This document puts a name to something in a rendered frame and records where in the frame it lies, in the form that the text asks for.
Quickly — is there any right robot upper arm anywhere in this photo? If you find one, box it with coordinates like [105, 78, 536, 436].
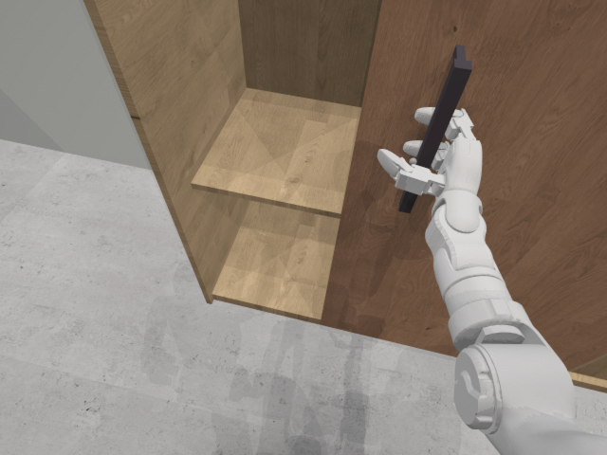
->
[453, 344, 607, 455]

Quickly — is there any right robot hand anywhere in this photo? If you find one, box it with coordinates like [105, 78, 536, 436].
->
[377, 107, 482, 201]

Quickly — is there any wardrobe door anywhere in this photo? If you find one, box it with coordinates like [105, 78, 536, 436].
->
[320, 0, 607, 371]
[568, 354, 607, 380]

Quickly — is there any handle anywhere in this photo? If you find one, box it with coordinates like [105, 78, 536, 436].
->
[398, 45, 472, 213]

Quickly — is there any right robot forearm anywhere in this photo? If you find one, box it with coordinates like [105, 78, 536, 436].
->
[425, 190, 577, 417]

